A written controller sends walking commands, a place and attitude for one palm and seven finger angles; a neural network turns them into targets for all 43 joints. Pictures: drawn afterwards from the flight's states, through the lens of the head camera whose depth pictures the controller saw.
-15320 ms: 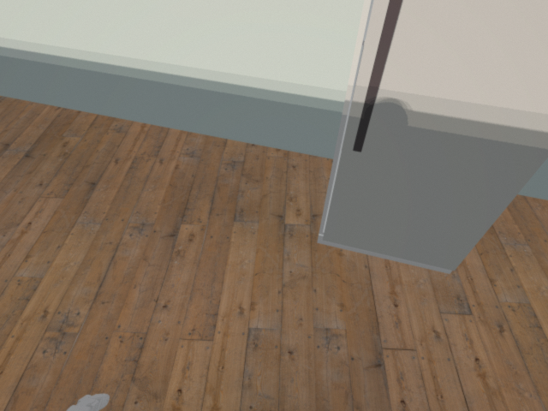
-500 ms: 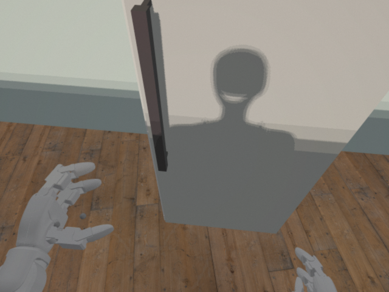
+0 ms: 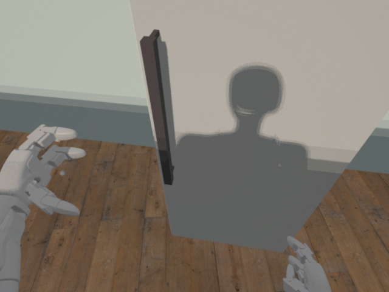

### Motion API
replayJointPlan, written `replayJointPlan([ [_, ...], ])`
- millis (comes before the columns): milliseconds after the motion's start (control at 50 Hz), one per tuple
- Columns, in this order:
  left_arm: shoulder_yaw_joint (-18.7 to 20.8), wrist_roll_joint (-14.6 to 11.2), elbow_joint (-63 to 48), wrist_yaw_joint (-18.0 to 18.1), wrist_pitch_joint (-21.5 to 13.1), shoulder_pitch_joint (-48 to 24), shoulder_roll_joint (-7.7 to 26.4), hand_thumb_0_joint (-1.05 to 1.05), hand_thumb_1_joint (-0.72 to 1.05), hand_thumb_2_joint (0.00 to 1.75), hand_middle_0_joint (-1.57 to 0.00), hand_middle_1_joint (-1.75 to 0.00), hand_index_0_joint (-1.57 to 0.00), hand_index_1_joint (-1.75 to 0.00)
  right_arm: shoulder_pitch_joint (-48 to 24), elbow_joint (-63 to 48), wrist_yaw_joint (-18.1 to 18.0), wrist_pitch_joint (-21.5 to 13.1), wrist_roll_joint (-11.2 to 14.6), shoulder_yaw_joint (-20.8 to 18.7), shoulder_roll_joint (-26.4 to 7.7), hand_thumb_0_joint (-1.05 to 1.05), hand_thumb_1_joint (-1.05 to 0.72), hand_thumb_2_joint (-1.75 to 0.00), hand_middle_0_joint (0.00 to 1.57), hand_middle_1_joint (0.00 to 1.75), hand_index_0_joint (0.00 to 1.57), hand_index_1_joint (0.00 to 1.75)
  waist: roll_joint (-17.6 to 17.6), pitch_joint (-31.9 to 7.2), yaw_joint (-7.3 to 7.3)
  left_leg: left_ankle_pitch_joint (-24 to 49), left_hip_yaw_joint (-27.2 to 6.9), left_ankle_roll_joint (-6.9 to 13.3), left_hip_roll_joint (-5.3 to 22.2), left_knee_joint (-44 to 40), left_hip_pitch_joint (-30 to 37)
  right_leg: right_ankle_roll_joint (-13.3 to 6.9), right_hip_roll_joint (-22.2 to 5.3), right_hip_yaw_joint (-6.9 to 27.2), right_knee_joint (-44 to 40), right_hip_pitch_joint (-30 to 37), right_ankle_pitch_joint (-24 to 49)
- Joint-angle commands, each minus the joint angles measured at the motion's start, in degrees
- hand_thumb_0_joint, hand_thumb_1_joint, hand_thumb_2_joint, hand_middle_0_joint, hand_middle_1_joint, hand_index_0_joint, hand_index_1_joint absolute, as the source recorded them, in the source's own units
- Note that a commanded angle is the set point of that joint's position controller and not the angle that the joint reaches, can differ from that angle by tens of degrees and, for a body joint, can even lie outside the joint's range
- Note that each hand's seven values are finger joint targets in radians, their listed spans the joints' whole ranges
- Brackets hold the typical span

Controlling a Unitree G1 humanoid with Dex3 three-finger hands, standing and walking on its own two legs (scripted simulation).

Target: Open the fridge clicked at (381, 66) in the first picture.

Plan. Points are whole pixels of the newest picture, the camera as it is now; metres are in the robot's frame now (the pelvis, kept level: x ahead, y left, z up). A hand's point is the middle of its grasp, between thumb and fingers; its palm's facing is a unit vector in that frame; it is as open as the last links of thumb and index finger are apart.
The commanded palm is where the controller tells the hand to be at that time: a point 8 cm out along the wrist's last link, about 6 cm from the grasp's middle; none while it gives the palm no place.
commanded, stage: raise the hand to about handle height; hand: left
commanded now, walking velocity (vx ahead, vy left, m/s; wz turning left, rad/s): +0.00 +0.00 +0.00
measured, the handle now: (163, 124) +0.47 +0.14 +0.09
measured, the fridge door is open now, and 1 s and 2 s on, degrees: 0 0 0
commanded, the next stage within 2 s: move the hooked fingers beside the handle in 0.64 s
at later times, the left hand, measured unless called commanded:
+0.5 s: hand (59, 161) +0.27 +0.27 +0.17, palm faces +0.06 -1.00 -0.06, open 14.0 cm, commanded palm +0.23 +0.31 +0.17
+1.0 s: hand (71, 157) +0.29 +0.26 +0.16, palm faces +0.05 -1.00 -0.05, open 14.0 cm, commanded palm +0.26 +0.30 +0.17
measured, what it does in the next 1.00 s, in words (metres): stands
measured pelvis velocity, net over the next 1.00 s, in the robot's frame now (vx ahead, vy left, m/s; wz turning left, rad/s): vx -0.02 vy -0.01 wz -0.01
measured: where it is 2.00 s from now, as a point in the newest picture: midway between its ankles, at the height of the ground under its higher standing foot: outside the picture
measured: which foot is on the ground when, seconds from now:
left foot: down 0.00-1.00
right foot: down 0.00-1.00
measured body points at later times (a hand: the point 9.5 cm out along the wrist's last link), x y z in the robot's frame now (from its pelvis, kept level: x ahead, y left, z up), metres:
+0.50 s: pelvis -0.01 -0.01 +0.00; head -0.02 -0.02 +0.45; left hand +0.26 +0.32 +0.18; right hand +0.17 -0.24 -0.06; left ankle -0.07 +0.10 -0.73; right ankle +0.04 -0.12 -0.73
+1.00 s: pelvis -0.02 -0.01 +0.00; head -0.03 -0.03 +0.45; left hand +0.28 +0.31 +0.17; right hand +0.15 -0.24 -0.07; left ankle -0.07 +0.10 -0.73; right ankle +0.04 -0.12 -0.73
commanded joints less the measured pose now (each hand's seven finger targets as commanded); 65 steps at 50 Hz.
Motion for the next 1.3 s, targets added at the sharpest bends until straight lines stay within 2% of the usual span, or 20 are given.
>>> replayJointPlan([
  [0, 6.9, -1.3, -8.8, -1.1, -1.9, -17.6, 16.3, 0.00, -0.50, 0.30, -0.30, -1.20, -0.30, -1.20, -5.0, -8.4, -0.9, -2.5, 0.7, -3.3, -7.9, 0.00, -0.90, -0.90, 0.20, 0.30, 0.20, 0.30, 0.8, -8.7, -1.06, 23.4, -1.7, -1.0, 0.0, -7.0, -6.9, -1.2, 1.0, 2.7, -2.8, 14.0, 14.2],
  [120, 9.1, -1.0, -8.0, -1.9, -0.5, -23.6, 20.2, 0.00, -0.50, 0.30, -0.30, -1.20, -0.30, -1.20, -5.2, -8.8, -0.9, -2.0, 0.9, -3.4, -7.9, 0.00, -0.90, -0.90, 0.20, 0.30, 0.20, 0.30, 3.4, -11.5, -0.66, 25.2, -1.5, -0.9, -0.3, -8.1, -4.3, -1.3, 0.7, 2.9, -3.6, 16.0, 15.5],
  [180, 6.9, -1.4, -2.7, -3.1, 0.9, -18.4, 16.6, 0.00, -0.50, 0.30, -0.30, -1.20, -0.30, -1.20, -4.7, -8.6, -0.4, -1.4, 1.2, -3.6, -8.2, 0.00, -0.90, -0.90, 0.20, 0.30, 0.20, 0.30, 0.0, -8.8, -0.63, 25.4, -1.3, -0.9, -0.1, -8.3, -5.5, -1.3, 0.7, 2.7, -3.5, 14.8, 15.8],
  [240, 7.1, -1.2, -4.2, -3.1, 1.6, -18.7, 17.3, 0.00, -0.50, 0.30, -0.30, -1.20, -0.30, -1.20, -5.3, -9.5, -0.1, -1.0, 1.3, -3.9, -8.6, 0.00, -0.90, -0.90, 0.20, 0.30, 0.20, 0.30, 0.5, -8.3, -0.50, 23.5, -1.5, -0.9, -0.2, -8.5, -5.8, -1.3, 0.7, 2.6, -3.6, 13.4, 13.4],
  [300, 9.6, -1.4, -9.2, -2.0, 0.7, -20.3, 19.7, 0.00, -0.50, 0.30, -0.30, -1.20, -0.30, -1.20, -5.6, -10.4, 0.1, -1.0, 1.1, -4.0, -8.3, 0.00, -0.90, -0.90, 0.20, 0.30, 0.20, 0.30, 1.5, -12.2, 0.06, 24.8, -1.2, -0.9, -0.3, -8.4, -4.5, -1.4, 0.7, 3.0, -3.4, 15.8, 14.6],
  [360, 10.1, -1.2, -9.9, -0.7, -0.5, -20.5, 20.2, 0.00, -0.50, 0.30, -0.30, -1.20, -0.30, -1.20, -5.3, -9.9, -0.1, -1.2, 0.8, -3.8, -8.2, 0.00, -0.90, -0.90, 0.20, 0.30, 0.20, 0.30, 1.7, -10.3, 0.08, 23.9, -1.2, -1.0, -0.1, -8.8, -4.6, -1.5, 1.0, 2.9, -4.0, 15.2, 13.5],
  [420, 9.0, -0.7, -9.5, -0.2, -1.0, -22.1, 19.0, 0.00, -0.50, 0.30, -0.30, -1.20, -0.30, -1.20, -5.2, -9.5, -0.5, -1.5, 0.9, -3.8, -8.0, 0.00, -0.90, -0.90, 0.20, 0.30, 0.20, 0.30, 4.5, -9.2, -0.46, 22.3, -1.0, -1.1, -0.3, -9.6, -4.3, -1.5, 0.8, 3.0, -4.6, 14.3, 12.1],
  [520, 6.9, 0.0, -8.2, -0.8, -0.6, -22.9, 17.8, 0.00, -0.50, 0.30, -0.30, -1.20, -0.30, -1.20, -5.1, -9.1, -1.0, -1.6, 1.1, -3.6, -8.0, 0.00, -0.90, -0.90, 0.20, 0.30, 0.20, 0.30, 3.0, -8.1, -1.15, 20.0, -1.1, -0.8, -0.2, -10.1, -4.1, -1.3, 0.9, 3.1, -5.4, 13.8, 9.9],
  [560, 7.0, -0.5, -6.5, -1.2, -0.4, -21.9, 17.7, 0.00, -0.50, 0.30, -0.30, -1.20, -0.30, -1.20, -5.0, -8.8, -1.1, -1.5, 1.0, -3.5, -8.2, 0.00, -0.90, -0.90, 0.20, 0.30, 0.20, 0.30, 0.8, -7.0, -0.98, 19.1, -1.1, -0.6, -0.1, -10.0, -4.7, -1.3, 0.9, 3.3, -5.8, 13.7, 9.1],
  [640, 7.1, -0.5, -5.9, -1.4, -0.1, -22.5, 17.9, 0.00, -0.50, 0.30, -0.30, -1.20, -0.30, -1.20, -5.7, -9.1, -1.0, -1.6, 1.2, -3.4, -8.2, 0.00, -0.90, -0.90, 0.20, 0.30, 0.20, 0.30, 2.7, -7.0, -0.91, 17.3, -1.2, -0.7, -0.3, -10.0, -5.3, -1.3, 0.8, 3.4, -5.8, 12.9, 7.0],
  [720, 7.2, -0.7, -6.5, -1.5, -0.4, -22.6, 18.0, 0.00, -0.50, 0.30, -0.30, -1.20, -0.30, -1.20, -5.8, -9.3, -0.9, -1.5, 1.2, -3.5, -8.2, 0.00, -0.90, -0.90, 0.20, 0.30, 0.20, 0.30, 1.3, -8.1, -0.90, 17.2, -1.2, -0.6, -0.3, -9.9, -5.6, -1.2, 0.8, 3.6, -5.7, 13.6, 6.8],
  [780, 5.5, -0.3, -6.8, -1.1, -0.9, -25.5, 17.0, 0.00, -0.50, 0.30, -0.30, -1.20, -0.30, -1.20, -5.9, -9.0, -1.1, -1.6, 1.1, -3.3, -7.9, 0.00, -0.90, -0.90, 0.20, 0.30, 0.20, 0.30, 3.3, -7.8, -1.42, 17.2, -0.9, -0.7, -0.3, -9.7, -5.0, -1.3, 0.8, 3.9, -5.9, 13.0, 7.1],
  [840, 5.1, 0.4, -2.6, -0.3, -1.2, -28.3, 17.4, 0.00, -0.50, 0.30, -0.30, -1.20, -0.30, -1.20, -4.8, -8.1, -1.7, -1.7, 1.3, -3.6, -8.4, 0.00, -0.90, -0.90, 0.20, 0.30, 0.20, 0.30, 0.4, -6.4, -2.20, 14.6, -1.2, -0.5, -0.2, -9.9, -6.3, -0.9, 0.8, 3.8, -6.3, 11.4, 3.9],
  [920, 4.7, 1.6, 1.2, 0.0, -1.5, -33.4, 19.0, 0.00, -0.50, 0.30, -0.30, -1.20, -0.30, -1.20, -4.5, -7.6, -2.0, -1.3, 1.3, -3.6, -8.6, 0.00, -0.90, -0.90, 0.20, 0.30, 0.20, 0.30, 1.9, -7.2, -2.65, 14.0, -1.0, -0.4, -0.4, -9.5, -7.1, -1.0, 0.4, 4.4, -6.2, 11.6, 3.2],
  [940, 3.9, 1.7, 0.8, -0.1, -1.9, -34.5, 18.2, 0.00, -0.50, 0.30, -0.30, -1.20, -0.30, -1.20, -4.7, -8.0, -2.0, -1.3, 1.3, -3.5, -8.5, 0.00, -0.90, -0.90, 0.20, 0.30, 0.20, 0.30, 3.7, -8.3, -2.50, 14.7, -1.1, -0.6, -0.5, -9.5, -6.5, -1.2, 0.3, 4.3, -5.8, 11.8, 4.1],
  [1020, 5.1, 1.3, 1.5, -0.3, -3.2, -33.3, 18.7, 0.00, -0.50, 0.30, -0.30, -1.20, -0.30, -1.20, -4.1, -8.5, -1.6, -1.3, 1.0, -3.6, -8.3, 0.00, -0.90, -0.90, 0.20, 0.30, 0.20, 0.30, 1.6, -12.4, -1.53, 19.3, -0.7, -0.6, -0.5, -9.0, -6.2, -1.3, 0.3, 4.1, -4.3, 15.4, 10.6],
  [1080, 6.6, 0.9, 6.2, -0.8, -2.5, -30.3, 19.6, 0.00, -0.50, 0.30, -0.30, -1.20, -0.30, -1.20, -3.5, -8.2, -1.1, -0.7, 1.0, -3.8, -8.9, 0.00, -0.90, -0.90, 0.20, 0.30, 0.20, 0.30, -1.8, -10.5, -1.15, 19.2, -0.3, -0.4, -0.3, -8.8, -8.8, -1.2, 0.2, 4.4, -4.1, 15.3, 11.5],
  [1120, 5.0, 1.3, 4.9, -0.8, -2.2, -32.2, 18.4, 0.00, -0.50, 0.30, -0.30, -1.20, -0.30, -1.20, -4.0, -8.7, -0.9, -0.4, 1.2, -3.9, -8.9, 0.00, -0.90, -0.90, 0.20, 0.30, 0.20, 0.30, 1.6, -10.5, -1.30, 18.7, -0.1, -0.6, -0.5, -8.9, -8.6, -1.4, 0.1, 4.4, -4.0, 14.0, 10.8],
  [1180, 4.5, 1.2, 0.7, 0.1, -2.8, -33.3, 17.8, 0.00, -0.50, 0.30, -0.30, -1.20, -0.30, -1.20, -4.0, -9.5, -0.7, -0.6, 1.1, -4.1, -8.5, 0.00, -0.90, -0.90, 0.20, 0.30, 0.20, 0.30, 2.7, -13.0, -1.02, 21.3, -0.1, -0.7, -0.4, -8.7, -6.4, -1.5, 0.3, 4.2, -3.4, 14.8, 13.1],
  [1280, 3.7, 1.7, 1.9, 1.6, -3.1, -35.1, 17.0, 0.00, -0.50, 0.30, -0.30, -1.20, -0.30, -1.20, -3.1, -8.4, -1.0, -0.3, 1.1, -4.2, -8.7, 0.00, -0.90, -0.90, 0.20, 0.30, 0.20, 0.30, 0.2, -11.7, -1.80, 20.2, -0.1, -0.7, -0.2, -9.3, -7.1, -1.3, 0.5, 4.1, -3.9, 14.0, 12.5],
])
